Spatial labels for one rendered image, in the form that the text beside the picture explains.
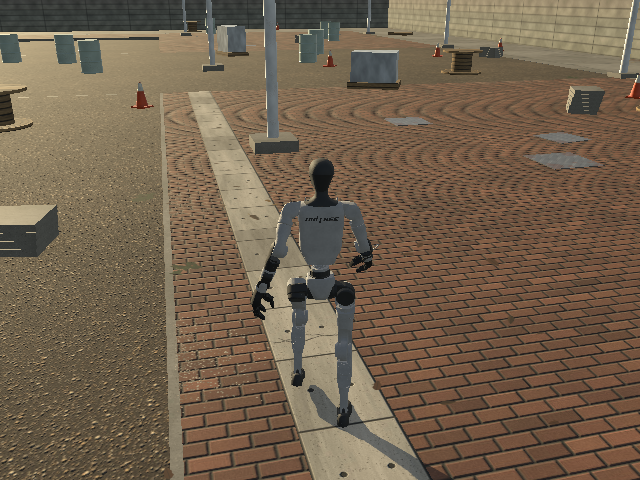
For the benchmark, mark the left robot hand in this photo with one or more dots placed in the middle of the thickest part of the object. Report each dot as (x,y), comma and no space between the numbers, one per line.
(256,303)

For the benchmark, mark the right robot hand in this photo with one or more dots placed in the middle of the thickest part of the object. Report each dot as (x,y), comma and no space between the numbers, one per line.
(357,260)

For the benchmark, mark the right robot forearm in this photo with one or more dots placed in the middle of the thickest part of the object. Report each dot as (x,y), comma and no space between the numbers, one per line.
(367,256)

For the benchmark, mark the humanoid robot torso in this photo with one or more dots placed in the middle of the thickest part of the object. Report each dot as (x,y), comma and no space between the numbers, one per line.
(320,241)

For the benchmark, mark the robot left upper arm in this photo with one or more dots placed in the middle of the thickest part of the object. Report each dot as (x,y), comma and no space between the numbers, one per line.
(288,212)

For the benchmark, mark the humanoid robot head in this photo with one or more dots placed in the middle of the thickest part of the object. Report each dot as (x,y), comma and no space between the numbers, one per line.
(321,172)

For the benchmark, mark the left robot forearm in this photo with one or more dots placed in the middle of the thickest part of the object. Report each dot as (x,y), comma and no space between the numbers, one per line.
(268,271)

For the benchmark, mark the robot right upper arm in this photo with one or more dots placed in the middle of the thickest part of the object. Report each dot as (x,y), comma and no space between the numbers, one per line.
(353,213)

